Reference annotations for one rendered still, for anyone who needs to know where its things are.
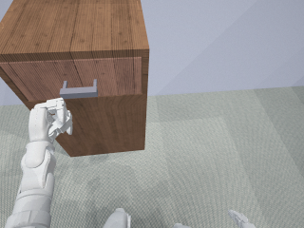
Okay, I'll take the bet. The right robot hand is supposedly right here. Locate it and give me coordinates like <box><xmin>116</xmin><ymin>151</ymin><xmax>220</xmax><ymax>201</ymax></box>
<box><xmin>228</xmin><ymin>209</ymin><xmax>256</xmax><ymax>228</ymax></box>

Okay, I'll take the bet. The handle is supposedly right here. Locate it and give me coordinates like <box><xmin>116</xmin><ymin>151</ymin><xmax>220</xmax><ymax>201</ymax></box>
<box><xmin>59</xmin><ymin>79</ymin><xmax>98</xmax><ymax>99</ymax></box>

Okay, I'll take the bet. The drawer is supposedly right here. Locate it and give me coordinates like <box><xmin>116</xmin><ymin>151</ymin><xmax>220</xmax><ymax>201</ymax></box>
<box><xmin>0</xmin><ymin>56</ymin><xmax>142</xmax><ymax>101</ymax></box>

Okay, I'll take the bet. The left robot hand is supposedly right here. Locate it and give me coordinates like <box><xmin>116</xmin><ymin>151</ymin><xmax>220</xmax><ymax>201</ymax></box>
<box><xmin>28</xmin><ymin>97</ymin><xmax>73</xmax><ymax>144</ymax></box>

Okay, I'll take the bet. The left robot shin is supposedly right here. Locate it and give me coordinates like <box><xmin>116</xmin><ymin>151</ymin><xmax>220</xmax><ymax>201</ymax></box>
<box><xmin>115</xmin><ymin>208</ymin><xmax>125</xmax><ymax>213</ymax></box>

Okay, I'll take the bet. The cabinet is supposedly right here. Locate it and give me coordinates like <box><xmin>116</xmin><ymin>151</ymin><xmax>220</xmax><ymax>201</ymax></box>
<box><xmin>0</xmin><ymin>0</ymin><xmax>150</xmax><ymax>158</ymax></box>

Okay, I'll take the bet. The robot left forearm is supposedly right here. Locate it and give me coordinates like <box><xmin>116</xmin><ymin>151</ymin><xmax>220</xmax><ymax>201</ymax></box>
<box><xmin>5</xmin><ymin>141</ymin><xmax>57</xmax><ymax>228</ymax></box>

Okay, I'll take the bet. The left robot thigh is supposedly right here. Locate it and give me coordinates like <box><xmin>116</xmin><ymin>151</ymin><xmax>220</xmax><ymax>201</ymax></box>
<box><xmin>103</xmin><ymin>212</ymin><xmax>131</xmax><ymax>228</ymax></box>

